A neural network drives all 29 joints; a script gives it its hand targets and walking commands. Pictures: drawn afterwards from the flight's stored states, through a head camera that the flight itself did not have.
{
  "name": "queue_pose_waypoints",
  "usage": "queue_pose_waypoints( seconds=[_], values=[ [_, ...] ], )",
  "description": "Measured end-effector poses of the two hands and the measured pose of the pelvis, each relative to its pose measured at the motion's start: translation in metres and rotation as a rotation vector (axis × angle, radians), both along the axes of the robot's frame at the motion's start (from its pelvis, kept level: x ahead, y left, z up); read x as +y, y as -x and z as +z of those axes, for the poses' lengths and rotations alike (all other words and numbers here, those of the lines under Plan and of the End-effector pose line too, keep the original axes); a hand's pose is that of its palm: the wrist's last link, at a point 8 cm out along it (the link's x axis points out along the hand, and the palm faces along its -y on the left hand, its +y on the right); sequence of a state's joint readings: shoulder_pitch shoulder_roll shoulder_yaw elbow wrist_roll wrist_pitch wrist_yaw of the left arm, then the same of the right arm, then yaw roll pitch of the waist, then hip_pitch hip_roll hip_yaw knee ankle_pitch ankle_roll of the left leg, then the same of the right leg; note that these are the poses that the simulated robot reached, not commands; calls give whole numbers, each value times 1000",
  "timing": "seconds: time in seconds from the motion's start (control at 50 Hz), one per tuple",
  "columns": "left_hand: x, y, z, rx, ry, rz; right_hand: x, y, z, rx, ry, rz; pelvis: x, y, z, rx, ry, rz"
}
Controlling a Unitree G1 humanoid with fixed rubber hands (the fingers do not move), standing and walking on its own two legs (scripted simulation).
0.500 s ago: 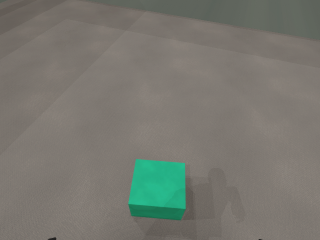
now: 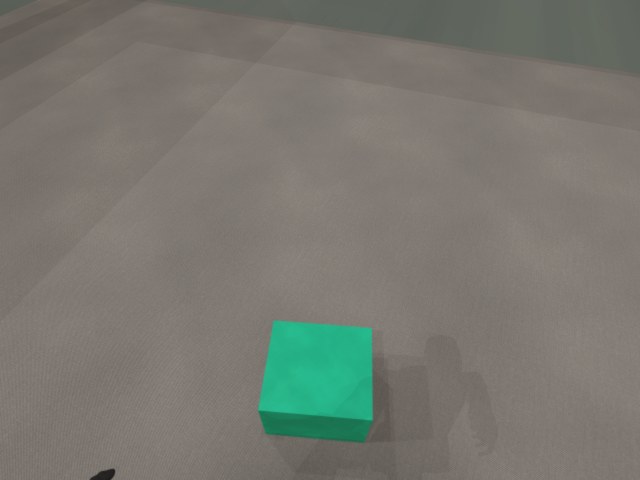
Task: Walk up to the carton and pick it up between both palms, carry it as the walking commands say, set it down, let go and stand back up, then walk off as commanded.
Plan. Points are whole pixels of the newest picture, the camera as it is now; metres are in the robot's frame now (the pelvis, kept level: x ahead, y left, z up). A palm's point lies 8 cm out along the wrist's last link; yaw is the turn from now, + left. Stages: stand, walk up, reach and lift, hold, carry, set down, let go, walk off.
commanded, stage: walk up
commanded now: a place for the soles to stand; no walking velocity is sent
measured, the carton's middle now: (318, 381) +0.49 +0.01 -0.66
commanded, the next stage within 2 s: reach and lift in 0.10 s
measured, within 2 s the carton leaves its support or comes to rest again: neither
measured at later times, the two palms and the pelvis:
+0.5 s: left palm (124, 438) +0.20 +0.28 -0.13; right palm out of the picture +0.16 -0.28 -0.14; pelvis -0.01 +0.00 -0.03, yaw -8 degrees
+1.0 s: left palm (171, 373) +0.32 +0.26 -0.19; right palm (481, 404) +0.28 -0.26 -0.19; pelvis -0.06 +0.03 -0.09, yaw -8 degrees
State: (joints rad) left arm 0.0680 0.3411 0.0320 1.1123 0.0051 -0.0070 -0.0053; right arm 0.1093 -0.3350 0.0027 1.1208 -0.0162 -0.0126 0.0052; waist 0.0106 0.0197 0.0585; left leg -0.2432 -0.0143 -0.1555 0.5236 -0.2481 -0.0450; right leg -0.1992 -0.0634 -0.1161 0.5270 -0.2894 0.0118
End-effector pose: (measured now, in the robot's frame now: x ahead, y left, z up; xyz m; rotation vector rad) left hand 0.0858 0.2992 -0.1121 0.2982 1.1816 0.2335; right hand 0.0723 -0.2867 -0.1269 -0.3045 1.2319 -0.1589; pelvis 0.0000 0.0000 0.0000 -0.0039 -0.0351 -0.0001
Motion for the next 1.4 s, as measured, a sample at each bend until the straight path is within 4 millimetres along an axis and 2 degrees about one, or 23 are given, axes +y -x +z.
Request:
queue_pose_waypoints(
  seconds=[0.12, 0.16, 0.26, 0.32, 0.4, 0.52, 0.64, 0.78, 0.94, 1.1, 1.28, 1.4],
  values=[
    [-1, 0, -1, 0, 5, 7, 0, -3, 2, -2, 5, 8, 0, -1, 0, 1, 0, 4],
    [-2, -7, -1, -11, 10, 16, -1, -13, 4, -38, -14, -54, 0, 0, -2, 20, -3, -38],
    [-17, -46, -3, -40, 39, -59, 10, -57, 13, -165, -53, -34, 3, 12, -12, 18, -7, -121],
    [-23, -74, -1, -69, 17, -106, 11, -70, 12, -145, -32, 5, 2, 16, -15, 38, -13, -125],
    [-25, -99, -1, -109, 0, -122, 5, -72, -1, -83, -16, 7, 1, 16, -19, 102, -18, -125],
    [-17, -114, -18, -94, 8, -96, 5, -88, -19, -121, -21, 0, 3, 10, -34, 217, -28, -137],
    [-12, -141, -29, -160, 22, -96, 19, -126, -35, -208, -53, 3, 7, 12, -52, 316, -28, -126],
    [-20, -173, -43, -234, 72, -108, 33, -161, -44, -286, -69, -3, 13, 27, -67, 390, -27, -128],
    [-32, -210, -67, -273, 126, -105, 29, -191, -58, -320, -71, -53, 23, 52, -83, 447, -27, -133],
    [-41, -264, -80, -338, 143, -106, 28, -238, -70, -397, -102, -93, 32, 70, -98, 534, -34, -137],
    [-50, -319, -88, -394, 172, -96, 44, -296, -89, -450, -152, -102, 37, 72, -109, 637, -43, -131],
    [-59, -356, -102, -452, 202, -105, 50, -331, -105, -501, -152, -98, 37, 69, -111, 641, -43, -124]
  ],
)
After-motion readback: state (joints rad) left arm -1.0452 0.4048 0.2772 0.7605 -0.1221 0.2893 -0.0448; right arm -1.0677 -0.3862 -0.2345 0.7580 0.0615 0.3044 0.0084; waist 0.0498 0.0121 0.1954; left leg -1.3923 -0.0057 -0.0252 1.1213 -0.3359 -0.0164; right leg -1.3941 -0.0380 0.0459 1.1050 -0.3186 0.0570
